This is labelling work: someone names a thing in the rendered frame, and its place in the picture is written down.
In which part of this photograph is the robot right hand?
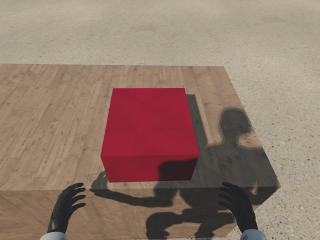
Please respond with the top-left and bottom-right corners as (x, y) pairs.
(218, 182), (259, 233)

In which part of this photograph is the carton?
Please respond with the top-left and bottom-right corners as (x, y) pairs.
(100, 88), (199, 183)

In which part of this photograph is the pedestal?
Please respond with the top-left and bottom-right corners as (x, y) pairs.
(0, 63), (282, 240)

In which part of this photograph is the robot right forearm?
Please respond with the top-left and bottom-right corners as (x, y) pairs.
(240, 229), (267, 240)

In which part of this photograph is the robot left hand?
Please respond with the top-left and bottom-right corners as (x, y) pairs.
(47, 183), (86, 234)

